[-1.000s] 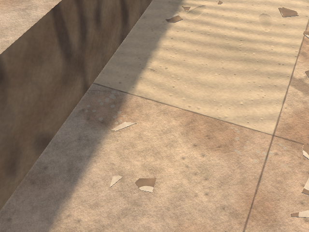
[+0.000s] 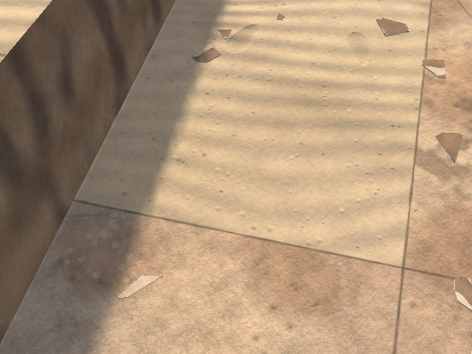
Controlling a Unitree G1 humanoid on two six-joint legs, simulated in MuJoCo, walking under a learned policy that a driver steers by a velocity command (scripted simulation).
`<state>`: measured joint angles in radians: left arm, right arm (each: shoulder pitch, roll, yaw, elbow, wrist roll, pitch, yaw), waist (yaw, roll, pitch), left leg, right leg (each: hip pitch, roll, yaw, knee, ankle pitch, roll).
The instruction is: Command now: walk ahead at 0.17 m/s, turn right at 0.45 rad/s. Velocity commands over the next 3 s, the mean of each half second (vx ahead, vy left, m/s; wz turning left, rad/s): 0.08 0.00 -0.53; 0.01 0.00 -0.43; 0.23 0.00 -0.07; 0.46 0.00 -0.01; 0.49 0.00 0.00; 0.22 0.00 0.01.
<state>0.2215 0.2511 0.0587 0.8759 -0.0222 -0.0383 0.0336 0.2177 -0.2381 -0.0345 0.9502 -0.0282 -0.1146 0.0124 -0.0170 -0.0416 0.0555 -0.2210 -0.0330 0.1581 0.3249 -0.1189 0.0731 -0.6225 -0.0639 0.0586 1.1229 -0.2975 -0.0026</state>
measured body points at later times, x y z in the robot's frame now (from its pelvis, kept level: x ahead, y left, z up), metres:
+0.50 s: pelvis +0.08 -0.05 +0.00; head +0.13 -0.09 +0.44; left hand +0.29 +0.18 -0.09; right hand +0.17 -0.36 -0.13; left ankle +0.13 +0.11 -0.68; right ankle +0.12 -0.14 -0.74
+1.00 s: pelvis +0.10 -0.01 +0.00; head +0.14 +0.00 +0.45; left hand +0.36 +0.16 -0.11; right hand +0.07 -0.30 -0.10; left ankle +0.15 +0.09 -0.74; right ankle +0.01 -0.14 -0.69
